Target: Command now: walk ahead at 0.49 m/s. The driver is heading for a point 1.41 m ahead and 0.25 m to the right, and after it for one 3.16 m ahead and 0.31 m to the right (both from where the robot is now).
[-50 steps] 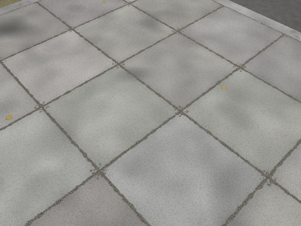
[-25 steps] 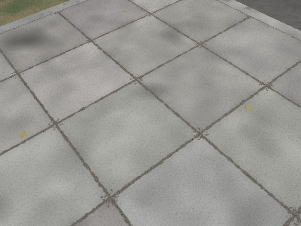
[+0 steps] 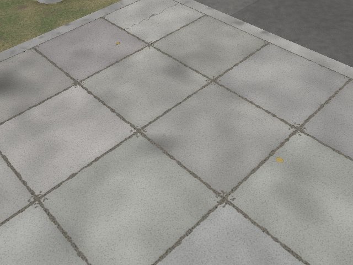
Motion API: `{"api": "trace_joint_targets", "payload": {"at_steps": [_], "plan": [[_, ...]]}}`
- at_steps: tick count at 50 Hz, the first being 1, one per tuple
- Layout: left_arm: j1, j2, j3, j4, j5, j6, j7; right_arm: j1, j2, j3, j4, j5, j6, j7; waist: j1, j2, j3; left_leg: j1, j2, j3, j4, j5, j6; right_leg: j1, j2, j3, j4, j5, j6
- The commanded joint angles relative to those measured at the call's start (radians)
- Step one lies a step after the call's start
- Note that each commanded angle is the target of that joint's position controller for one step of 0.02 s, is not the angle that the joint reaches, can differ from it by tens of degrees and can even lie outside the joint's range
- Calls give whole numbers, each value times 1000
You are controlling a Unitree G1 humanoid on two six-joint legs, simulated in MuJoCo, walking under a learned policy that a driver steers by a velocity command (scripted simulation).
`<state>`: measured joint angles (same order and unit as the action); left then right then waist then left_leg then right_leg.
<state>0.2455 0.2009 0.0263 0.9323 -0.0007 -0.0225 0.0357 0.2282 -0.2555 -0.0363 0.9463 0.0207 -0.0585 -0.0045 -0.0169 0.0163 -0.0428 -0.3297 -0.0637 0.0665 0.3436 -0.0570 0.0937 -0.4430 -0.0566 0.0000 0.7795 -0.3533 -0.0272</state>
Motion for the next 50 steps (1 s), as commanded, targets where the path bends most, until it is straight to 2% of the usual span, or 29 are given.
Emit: {"api": "trace_joint_targets", "payload": {"at_steps": [1,3,4,5,6,7,9,11,13,16,21,25,27,28,29,30,31,32,33,34,35,36,37,39,40,42,44,47,50], "plan": [[167,104,39,24,1,-20,-6,-125,-170,-46,-101,30,-13,-20,107,99,3,-160,312,-333,-315,-578,99,226,5,-47,-92,8,-53],[321,84,40,101,23,-30,-5,-207,-140,-42,-140,32,-4,-23,190,62,31,-250,203,-185,-218,-530,0,403,56,-144,-322,39,-85],[448,85,45,157,32,-38,-3,-270,-83,-30,-176,27,-2,-20,232,-73,72,-388,106,-82,36,-472,-59,525,6,-53,-479,-42,-108],[387,87,42,118,5,-54,-3,-235,25,-1,-179,28,-2,0,154,-319,85,-548,50,-15,454,-374,-41,538,-234,294,-531,-200,-119],[261,153,48,55,1,-73,-9,-161,-2,-6,-186,20,-21,18,66,-283,127,-737,73,-136,580,-260,-6,485,-340,555,-633,-459,-203],[193,175,61,25,3,-93,-11,-165,-42,-8,-186,20,-36,21,45,-229,151,-779,103,-188,653,-188,9,439,-365,611,-686,-494,-215],[129,148,52,-3,-8,-111,-24,-155,-78,-20,-172,-5,-41,22,14,-121,96,-723,139,-191,663,-58,-17,436,-292,453,-669,-303,-156],[168,134,46,1,-10,-117,-28,-186,-76,-28,-171,-21,-36,19,33,-104,66,-632,140,-131,662,55,-57,390,-235,323,-679,-160,-135],[244,113,37,25,-10,-117,-26,-213,-48,-28,-176,-10,-26,17,58,-124,77,-607,143,-102,647,111,-77,383,-210,247,-694,-71,-135],[310,115,31,36,-5,-109,-18,-275,-30,-31,-194,5,-24,19,89,-144,109,-590,149,-77,566,152,-89,412,-203,179,-719,8,-131],[363,127,31,47,-6,-94,-9,-388,-9,-24,-227,23,-36,49,132,-177,190,-533,147,-34,382,151,-89,473,-224,94,-739,76,-126],[370,143,44,59,-19,-78,-5,-430,-13,-17,-251,26,-48,76,129,-184,253,-458,144,-12,269,45,-55,524,-263,44,-730,118,-130],[350,164,54,58,-22,-68,-7,-400,-32,-21,-252,20,-52,82,94,-201,250,-341,113,24,225,-56,-18,528,-275,14,-670,303,-129],[337,181,59,58,-15,-64,-8,-332,-61,-34,-241,19,-51,78,45,-225,200,-225,76,53,229,-112,4,528,-274,-5,-572,560,-126],[308,185,58,58,-3,-59,-9,-143,-105,-60,-193,27,-47,68,-66,-231,89,15,30,84,251,-138,33,469,-246,-59,-349,849,-109],[262,180,52,34,6,-60,-8,145,-177,-93,-109,34,-40,54,-203,-181,-88,424,68,2,306,-145,69,239,-199,-68,-19,892,-76],[322,26,12,-20,7,-83,-23,310,-310,-118,-72,2,-35,41,-176,191,-303,835,343,-491,183,-616,187,-177,-32,-35,447,304,-17],[308,17,6,-18,-35,-133,-24,349,-262,-97,-56,-4,-45,48,-165,329,-439,852,436,-916,-85,-935,209,-297,66,164,646,-147,-53],[167,111,37,-58,-77,-148,-23,267,-160,-67,-41,-8,-54,51,-154,259,-247,741,426,-824,-127,-794,141,-426,14,170,734,-89,-85],[74,116,36,-85,-79,-154,-21,208,-111,-52,-42,-13,-58,56,-128,148,-130,595,402,-669,-92,-617,115,-458,-36,135,738,-27,-102],[39,99,36,-98,-51,-152,-17,122,-74,-39,-43,-21,-60,62,-71,48,-67,420,357,-539,-85,-472,99,-402,-84,115,673,65,-103],[66,73,39,-101,-37,-135,-18,61,-32,-25,-43,-37,-63,66,-7,58,-26,274,307,-435,-85,-409,90,-334,-122,114,625,139,-102],[99,37,33,-97,-38,-112,-28,33,3,-16,-36,-42,-61,67,32,90,1,179,275,-368,-98,-384,91,-291,-140,109,611,170,-102],[97,14,27,-107,-40,-75,-31,34,-3,-13,-18,-24,-63,57,66,82,73,71,264,-293,-160,-333,102,-304,-159,91,564,179,-84],[64,26,26,-121,-32,-66,-29,46,-13,-11,-11,-22,-67,50,70,66,112,38,259,-267,-187,-296,110,-336,-159,82,531,218,-67],[-43,62,27,-161,-12,-67,-25,90,-34,-8,1,-22,-71,33,51,35,175,32,250,-222,-228,-184,123,-407,-156,63,389,326,-31],[-161,75,23,-197,-7,-81,-35,148,-43,-4,6,-22,-71,17,13,-3,202,53,227,-162,-260,-69,109,-390,-130,17,189,463,-19],[-305,56,9,-242,-20,-102,-67,251,-73,-1,24,-7,-69,-2,-35,-24,224,147,230,-103,-316,15,91,-308,-75,-36,-59,613,-29],[-397,61,6,-284,-36,-111,-102,305,-102,-4,38,-4,-52,-12,-41,-9,244,355,267,-44,-307,157,74,-306,-22,-62,-238,586,-54]]}}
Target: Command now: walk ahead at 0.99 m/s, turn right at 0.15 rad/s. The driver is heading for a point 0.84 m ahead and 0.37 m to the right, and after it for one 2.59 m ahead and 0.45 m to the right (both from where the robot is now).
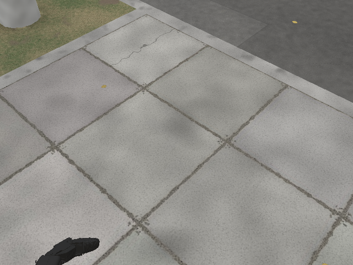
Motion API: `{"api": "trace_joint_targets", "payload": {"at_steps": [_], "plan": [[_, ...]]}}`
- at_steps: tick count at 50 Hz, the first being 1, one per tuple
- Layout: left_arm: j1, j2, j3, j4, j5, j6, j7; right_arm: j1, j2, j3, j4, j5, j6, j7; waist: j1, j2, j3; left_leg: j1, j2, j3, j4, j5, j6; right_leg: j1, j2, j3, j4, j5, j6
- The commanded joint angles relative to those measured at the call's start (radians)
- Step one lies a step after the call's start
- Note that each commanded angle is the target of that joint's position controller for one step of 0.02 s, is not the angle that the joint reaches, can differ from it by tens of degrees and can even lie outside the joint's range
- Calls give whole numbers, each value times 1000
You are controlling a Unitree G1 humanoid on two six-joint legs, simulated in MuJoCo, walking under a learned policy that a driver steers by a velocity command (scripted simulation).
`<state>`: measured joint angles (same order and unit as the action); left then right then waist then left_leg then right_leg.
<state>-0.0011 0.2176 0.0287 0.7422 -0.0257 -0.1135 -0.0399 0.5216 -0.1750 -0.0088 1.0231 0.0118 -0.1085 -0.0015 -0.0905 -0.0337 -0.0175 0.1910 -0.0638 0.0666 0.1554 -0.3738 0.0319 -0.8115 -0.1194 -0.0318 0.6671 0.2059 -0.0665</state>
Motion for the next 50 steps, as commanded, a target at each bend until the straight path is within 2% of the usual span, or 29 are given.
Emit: {"api": "trace_joint_targets", "payload": {"at_steps": [1,3,4,5,6,7,8,9,11,12,14,18,20,25,27,28,29,30,31,33,35,37,39,41,44,45,46,48,50], "plan": [[-158,58,7,-104,-16,-22,-36,10,-200,-36,-43,-3,3,-16,42,62,202,-92,278,-14,-81,653,123,83,75,-56,-151,-11,-31],[-116,109,28,-118,-29,-16,-41,10,-242,-49,-52,-40,15,-19,92,149,106,44,302,33,86,1188,91,179,168,-114,-110,-141,-69],[-7,155,49,-103,-34,-6,-39,-3,-259,-56,-58,-59,27,-22,161,206,21,84,312,48,255,1402,78,293,200,-120,-75,-202,-94],[218,209,74,-44,-35,7,-31,-61,-270,-61,-77,-69,39,-23,271,248,-93,34,308,64,508,1530,67,534,218,-111,-58,-220,-126],[452,258,95,16,-24,27,-18,-127,-264,-59,-115,-65,39,-28,371,191,-202,-247,271,63,846,1361,38,907,149,23,-31,-287,-153],[519,325,112,47,-4,20,-24,34,-55,-6,-145,-49,7,11,212,-207,-344,-791,58,-39,1320,338,-33,1347,-110,631,-123,-787,-384],[544,223,97,69,9,20,-15,-41,-124,-11,-147,-9,-52,27,250,-179,-422,-882,12,-209,1368,-21,27,1382,-143,920,-364,-931,-351],[496,184,84,67,26,13,-6,-181,-195,-31,-217,31,-78,25,235,-163,-233,-969,61,-228,1350,12,66,1272,-118,828,-411,-813,-286],[360,134,62,38,33,-5,-19,-330,-167,-26,-269,6,-100,10,142,108,-62,-898,113,-218,1207,68,85,913,-44,635,-438,-532,-256],[310,127,56,24,35,-9,-17,-291,-156,-29,-274,-1,-88,8,78,100,-32,-833,141,-230,1147,78,71,786,-1,562,-449,-475,-258],[280,114,49,15,10,-2,-6,-263,-150,-35,-282,-15,-61,7,28,68,27,-802,163,-207,1045,56,22,637,47,492,-477,-464,-257],[332,151,54,4,6,-4,41,-506,-143,-24,-378,-37,-51,-4,87,21,153,-713,137,-132,669,340,-69,351,111,392,-526,-400,-236],[368,170,63,6,3,0,45,-583,-123,-21,-415,-30,-53,2,131,-8,143,-565,87,-107,493,527,-81,274,140,356,-503,-404,-183],[433,161,75,19,-26,16,57,-634,-217,-65,-475,25,-56,0,147,-64,99,-530,68,-193,310,472,-89,554,78,492,-343,-447,-126],[412,164,77,9,-4,35,56,-436,-279,-104,-441,32,-65,-4,29,-78,-30,-352,60,-165,331,335,-45,646,94,470,-94,-132,-84],[361,130,60,-26,27,41,46,-192,-302,-115,-406,33,-58,-13,-95,-76,-214,-40,156,-215,434,230,-5,526,123,414,192,-101,-51],[554,-22,20,-51,8,35,38,-53,-386,-125,-380,-9,-46,-12,-6,321,-425,360,435,-718,325,-118,149,198,246,299,589,-676,-4],[566,32,1,-78,-57,31,46,-54,-366,-122,-359,-11,-43,13,7,557,-452,388,542,-1104,154,-528,200,-13,162,243,796,-729,-5],[438,118,18,-74,-53,40,57,-132,-256,-104,-390,-8,-32,6,-38,372,-260,244,475,-954,113,-515,153,-87,110,204,847,-630,-2],[248,149,31,-113,4,44,50,-190,-220,-92,-352,-24,-10,4,-30,61,-49,-43,387,-590,127,-81,99,-38,40,151,776,-538,-5],[246,116,38,-138,-15,61,32,-243,-172,-78,-316,-35,-14,6,41,106,18,-206,333,-409,97,83,92,39,-26,163,697,-508,-11],[237,79,32,-164,-31,85,25,-257,-145,-74,-284,-9,-18,16,69,123,47,-252,326,-292,66,156,87,13,-61,147,675,-509,-17],[206,71,25,-191,-17,92,18,-269,-175,-82,-268,-4,-20,15,85,95,87,-283,334,-193,34,261,96,-36,-75,141,648,-428,-8],[175,88,25,-204,-14,90,12,-293,-203,-85,-265,-19,-21,9,96,78,124,-322,311,-74,0,334,88,-34,-69,125,559,-309,9],[72,124,34,-217,-11,84,-3,-233,-206,-77,-243,-31,-17,2,40,10,149,-242,241,73,-23,438,37,-23,-10,27,413,-157,-11],[27,91,20,-248,-13,78,-16,-208,-268,-86,-234,-23,-17,-2,44,52,184,-243,289,85,-18,504,36,-18,-30,22,321,-135,-22],[-18,78,11,-258,-5,68,-28,-186,-265,-81,-225,-15,-11,-4,31,12,225,-253,280,114,-6,671,24,30,4,-15,214,-137,-32],[-56,87,20,-277,8,40,-45,-97,-312,-81,-195,-8,2,-12,37,32,178,-243,295,113,61,1096,37,251,130,-105,84,-144,-56],[156,169,64,-239,10,34,-40,-101,-386,-89,-182,4,19,-19,183,127,41,-176,333,85,315,1394,67,502,202,-79,4,-231,-98]]}}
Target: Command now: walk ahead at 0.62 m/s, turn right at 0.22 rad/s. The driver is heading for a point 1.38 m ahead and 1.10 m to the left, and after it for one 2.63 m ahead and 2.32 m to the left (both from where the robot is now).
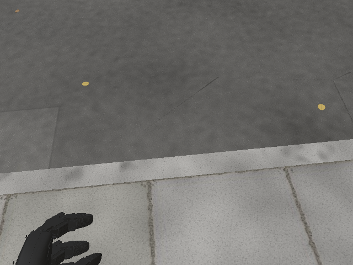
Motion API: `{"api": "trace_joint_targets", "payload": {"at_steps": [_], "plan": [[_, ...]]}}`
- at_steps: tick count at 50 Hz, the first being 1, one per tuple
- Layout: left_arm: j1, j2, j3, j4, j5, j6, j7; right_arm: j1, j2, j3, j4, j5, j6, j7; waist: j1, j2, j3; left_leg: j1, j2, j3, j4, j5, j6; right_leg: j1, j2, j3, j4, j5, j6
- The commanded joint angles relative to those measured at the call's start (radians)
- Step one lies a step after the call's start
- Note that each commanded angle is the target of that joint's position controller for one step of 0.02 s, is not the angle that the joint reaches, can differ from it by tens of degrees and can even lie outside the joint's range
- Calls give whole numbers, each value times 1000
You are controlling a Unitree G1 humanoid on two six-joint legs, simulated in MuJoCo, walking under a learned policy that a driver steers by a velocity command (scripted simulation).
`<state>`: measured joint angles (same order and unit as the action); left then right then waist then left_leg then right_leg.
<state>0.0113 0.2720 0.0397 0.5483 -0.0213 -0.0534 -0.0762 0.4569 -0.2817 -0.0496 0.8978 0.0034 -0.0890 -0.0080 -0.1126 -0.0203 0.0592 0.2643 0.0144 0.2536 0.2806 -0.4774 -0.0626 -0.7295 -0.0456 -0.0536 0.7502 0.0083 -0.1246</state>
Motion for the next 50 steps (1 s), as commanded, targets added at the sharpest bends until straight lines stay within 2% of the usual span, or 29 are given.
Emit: {"api": "trace_joint_targets", "payload": {"at_steps": [1,2,3,4,5,6,7,8,11,13,15,18,21,24,25,26,27,28,29,30,31,33,35,38,42,47,48,49,50], "plan": [[321,159,78,4,11,-17,15,-87,-272,-41,-57,22,4,-10,322,116,-116,-326,233,-93,401,1457,144,666,104,-10,-217,116,-75],[422,230,91,39,34,-3,43,-82,-200,-21,-80,13,-1,-9,333,5,-224,-531,115,-109,777,760,99,961,-66,172,-166,443,-101],[372,263,61,-6,91,-13,57,145,-53,26,-62,6,-19,15,177,-249,-506,-775,-49,-309,1231,-177,63,1266,-435,584,-54,970,-287],[418,198,59,2,90,-8,46,80,-197,-9,-36,44,-33,22,277,-99,-690,-749,-51,-509,1272,-146,66,1177,-417,633,-192,812,-307],[363,190,54,28,75,-16,40,-48,-188,-17,-88,75,-22,15,236,-44,-486,-814,2,-449,1211,-97,53,1015,-379,489,-249,676,-253],[288,155,48,60,45,-29,38,-101,-133,-6,-106,61,-5,1,175,31,-285,-871,56,-385,1098,-35,35,826,-324,381,-308,550,-197],[227,95,30,61,35,-40,40,-87,-117,-9,-84,42,24,-8,134,16,-214,-846,92,-366,1058,1,22,700,-295,298,-353,461,-171],[184,85,30,64,43,-45,38,-43,-104,-13,-65,34,53,-9,98,-3,-174,-744,111,-357,1041,39,8,549,-276,224,-409,420,-154],[74,80,34,71,61,-55,47,-26,-68,-27,-81,30,107,-25,40,-44,-120,-700,121,-320,988,89,-25,371,-262,65,-511,334,-151],[55,91,40,87,60,-49,71,-80,-67,-32,-119,21,117,-27,39,-63,-107,-759,139,-311,895,186,-35,392,-252,-18,-524,286,-140],[45,95,44,95,55,-34,93,-122,-62,-32,-139,14,117,-15,50,-55,-115,-765,145,-288,771,311,-26,436,-228,-90,-514,205,-124],[43,117,51,104,40,-5,111,-195,-61,-32,-174,8,122,16,84,-46,-119,-747,128,-237,611,409,0,506,-243,-142,-484,148,-111],[53,145,65,116,17,22,104,-252,-96,-47,-225,13,140,41,102,-63,-103,-765,114,-196,532,315,33,595,-296,-140,-430,114,-86],[35,152,74,125,-13,38,95,-242,-106,-63,-259,15,149,51,79,-66,-97,-722,77,-146,412,241,89,652,-322,-158,-303,178,-20],[40,141,75,134,-24,44,92,-191,-116,-74,-253,11,146,43,52,-34,-114,-633,41,-131,323,309,121,634,-290,-194,-188,211,26],[91,129,76,146,-18,48,88,-105,-199,-107,-240,4,135,26,26,111,-121,-486,44,-242,211,677,181,529,-200,-220,43,103,96],[90,85,64,93,33,44,87,-110,-345,-141,-256,-1,128,7,87,413,-108,-307,236,-640,184,1135,334,180,-14,-215,363,-568,192],[42,91,56,66,51,39,87,-100,-329,-125,-288,-35,97,22,69,327,-278,-215,328,-906,115,927,473,39,85,40,566,-740,207],[1,116,61,68,28,35,86,-117,-293,-117,-297,-27,71,37,49,177,-296,-201,326,-855,79,801,449,-3,69,134,596,-683,178],[-25,104,60,66,18,30,93,-154,-265,-111,-301,-1,60,33,70,105,-246,-234,283,-792,77,695,400,-25,55,156,556,-594,155],[-29,109,63,79,29,29,103,-208,-223,-99,-311,24,66,22,95,58,-202,-287,247,-735,73,626,354,-27,36,168,489,-521,149],[-31,122,70,82,35,32,106,-283,-179,-85,-350,22,88,-9,130,97,-200,-381,189,-674,66,599,308,65,39,178,375,-428,148],[-26,87,61,99,28,31,101,-274,-193,-93,-365,11,101,-25,126,89,-221,-377,153,-652,81,637,287,104,78,171,248,-382,165],[-28,67,52,113,19,32,98,-261,-219,-106,-379,16,114,-40,114,107,-231,-389,130,-679,93,560,275,145,110,186,105,-340,190],[-23,89,59,126,15,34,90,-286,-216,-106,-406,13,132,-38,99,168,-197,-468,95,-742,87,383,248,219,130,194,-7,-300,192],[32,127,77,138,12,10,74,-327,-215,-102,-436,19,143,-25,106,218,-184,-496,59,-834,135,366,222,369,126,196,-230,-283,158],[73,136,84,151,13,7,73,-350,-209,-98,-444,26,146,-23,131,209,-183,-532,30,-825,165,336,199,454,108,182,-345,-198,146],[104,176,97,158,20,9,77,-332,-174,-86,-449,26,147,-21,128,140,-206,-612,-22,-779,254,173,162,582,-4,247,-414,-150,108],[74,245,106,138,36,23,85,-259,-114,-67,-448,23,148,-15,67,-109,-213,-775,-156,-593,467,-116,111,688,-220,466,-450,-95,0]]}}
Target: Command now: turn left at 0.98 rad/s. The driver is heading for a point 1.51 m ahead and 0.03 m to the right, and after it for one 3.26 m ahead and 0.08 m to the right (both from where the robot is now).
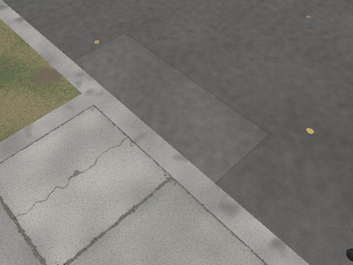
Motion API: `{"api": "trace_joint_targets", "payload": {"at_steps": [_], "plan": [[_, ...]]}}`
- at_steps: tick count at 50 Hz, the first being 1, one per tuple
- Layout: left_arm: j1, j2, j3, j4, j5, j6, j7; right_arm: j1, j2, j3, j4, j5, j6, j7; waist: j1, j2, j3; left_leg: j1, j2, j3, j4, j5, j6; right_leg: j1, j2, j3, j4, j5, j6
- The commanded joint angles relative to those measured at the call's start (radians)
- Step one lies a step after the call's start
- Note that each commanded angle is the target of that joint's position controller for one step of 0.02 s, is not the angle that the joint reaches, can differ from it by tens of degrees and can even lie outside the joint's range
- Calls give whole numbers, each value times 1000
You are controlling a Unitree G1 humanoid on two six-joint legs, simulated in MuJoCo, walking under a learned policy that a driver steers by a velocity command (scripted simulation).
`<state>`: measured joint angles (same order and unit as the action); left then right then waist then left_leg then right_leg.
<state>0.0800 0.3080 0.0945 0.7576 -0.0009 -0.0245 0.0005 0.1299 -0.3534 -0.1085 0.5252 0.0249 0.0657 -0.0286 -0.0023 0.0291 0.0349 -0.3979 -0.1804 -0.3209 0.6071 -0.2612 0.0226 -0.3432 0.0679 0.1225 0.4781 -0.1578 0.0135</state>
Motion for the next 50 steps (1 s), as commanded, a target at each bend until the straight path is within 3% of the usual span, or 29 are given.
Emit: {"api": "trace_joint_targets", "payload": {"at_steps": [1,2,3,4,5,7,10,14,16,18,19,20,21,22,23,24,25,28,30,32,34,35,36,37,38,39,43,50], "plan": [[-1,197,48,-77,52,-5,9,70,-111,-27,-92,-5,-22,12,-53,-299,-138,-232,36,97,384,-359,-22,215,-456,460,-227,105,-259],[-49,145,36,-105,45,-9,17,76,-181,-45,-73,-9,-28,19,-56,-244,-110,-249,118,130,509,-286,-52,185,-457,396,-216,87,-275],[-87,99,23,-120,30,-4,29,83,-192,-51,-45,-5,-24,20,-51,-181,-84,-244,145,149,553,-208,-67,162,-378,264,-200,30,-231],[-94,87,17,-127,17,4,41,92,-166,-47,-27,-8,-15,18,-45,-143,-75,-258,154,170,614,-151,-80,169,-319,180,-186,11,-197],[-86,92,14,-127,11,9,49,97,-137,-37,-29,-6,-10,22,-34,-130,-60,-283,167,196,658,-119,-91,175,-308,125,-186,56,-197],[-10,111,13,-108,18,17,52,39,-85,-11,-54,0,-14,26,11,-120,-58,-290,194,256,602,-102,-105,205,-292,59,-190,161,-221],[59,145,20,-90,21,27,39,-13,-50,10,-76,-7,-22,20,53,-159,-104,-263,210,269,461,-149,-122,303,-319,31,-170,274,-256],[36,183,29,-88,3,33,13,4,-39,23,-57,-13,-24,21,43,-207,-138,-65,198,324,232,-163,-107,255,-331,-38,-142,355,-251],[50,182,26,-75,-10,32,6,17,-44,22,-44,-12,-20,24,39,-224,-140,2,181,340,104,-135,-89,259,-343,-36,-116,351,-243],[40,168,16,-62,-29,34,6,79,-33,21,-10,-13,-19,29,-2,-215,-139,144,158,365,-157,30,-42,226,-328,-59,-51,336,-203],[83,137,4,-40,-35,29,6,91,-47,17,-1,-14,-20,28,-5,-185,-139,257,163,342,-278,138,-10,163,-304,-85,-11,267,-145],[122,78,-17,-37,-2,20,-2,100,-95,10,-10,-18,-18,20,18,-36,-185,425,304,162,-270,373,28,33,-240,-152,115,48,-52],[122,25,-40,-70,38,6,-13,46,-169,3,-36,-38,-16,12,51,236,-174,464,515,-59,-221,640,173,-179,-136,-222,260,-366,38],[35,93,-20,-79,22,8,1,78,-104,15,-25,-63,-32,20,-39,172,-191,362,549,-70,-240,576,276,-175,-142,-131,386,-467,61],[30,124,-8,-74,0,16,5,57,-77,26,-7,-66,-49,25,-23,140,-154,325,500,-15,-254,524,263,-174,-147,-108,462,-445,63],[52,116,-5,-56,-4,25,10,20,-71,27,6,-56,-61,26,-3,135,-134,305,449,39,-254,476,222,-176,-151,-98,479,-402,64],[69,121,-1,-42,2,35,16,-8,-67,30,10,-44,-68,26,4,141,-114,286,427,69,-253,487,200,-171,-151,-93,485,-358,71],[110,82,-12,-25,3,42,16,-48,-35,41,31,-41,-70,22,33,122,-119,224,375,148,-233,572,186,-62,-136,-106,423,-266,82],[79,55,-26,-34,1,40,14,-36,-26,43,48,-39,-65,23,9,126,-117,237,369,144,-218,544,188,-23,-129,-117,307,-254,76],[70,58,-30,-39,-2,40,11,-26,-25,45,68,-38,-62,25,-1,129,-121,247,382,109,-210,501,198,21,-122,-121,195,-228,67],[106,47,-37,-24,5,36,6,-40,-5,55,88,-26,-61,27,36,105,-114,208,355,110,-200,371,157,144,-112,-133,-42,-19,43],[110,69,-37,-23,21,33,6,-5,8,60,105,-29,-68,28,28,67,-119,172,324,115,-202,250,109,226,-136,-92,-88,132,25],[110,130,-28,-33,26,32,11,30,11,62,117,-48,-76,32,-8,-24,-117,129,264,156,-170,105,59,274,-206,-28,-68,300,-4],[77,153,-19,-15,12,32,10,71,20,60,125,-54,-77,33,-54,-143,-99,157,210,216,-199,32,20,193,-205,-45,-33,155,-49],[58,102,-29,-26,7,28,3,14,-14,57,134,-56,-74,28,-5,-117,-67,189,199,231,-175,31,-4,129,-179,-49,-56,28,-57],[60,81,-36,-18,15,23,3,-16,-20,51,131,-47,-70,23,4,-105,-53,191,198,237,-159,45,-5,109,-171,-52,-67,-13,-47],[80,61,-48,5,15,1,9,3,4,50,156,-42,-53,9,9,-86,-49,195,206,228,-155,121,3,114,-150,-75,-55,1,-24],[79,57,-56,36,11,3,19,41,10,44,225,-37,-58,1,11,-34,-44,200,205,233,-156,166,-15,127,-138,-83,-46,7,-30]]}}
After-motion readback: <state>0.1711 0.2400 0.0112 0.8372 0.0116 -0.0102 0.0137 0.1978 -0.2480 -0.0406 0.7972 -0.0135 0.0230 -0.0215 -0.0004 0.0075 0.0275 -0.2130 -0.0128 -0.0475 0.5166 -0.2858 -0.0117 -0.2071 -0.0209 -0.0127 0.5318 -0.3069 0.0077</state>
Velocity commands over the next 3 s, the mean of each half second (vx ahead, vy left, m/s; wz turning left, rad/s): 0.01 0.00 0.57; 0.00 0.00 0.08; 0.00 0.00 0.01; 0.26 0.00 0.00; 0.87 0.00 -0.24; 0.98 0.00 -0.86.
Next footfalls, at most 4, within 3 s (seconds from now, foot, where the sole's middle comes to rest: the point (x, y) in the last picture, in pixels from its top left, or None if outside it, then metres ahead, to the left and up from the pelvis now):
0.40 left None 0.01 0.14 -0.77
0.70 right None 0.07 -0.10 -0.77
2.02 left None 0.06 0.19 -0.77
2.50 right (157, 228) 0.58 0.12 -0.77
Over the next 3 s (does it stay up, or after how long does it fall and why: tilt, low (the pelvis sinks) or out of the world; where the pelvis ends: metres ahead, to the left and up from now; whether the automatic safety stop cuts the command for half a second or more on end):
stays up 0.81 0.20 -0.02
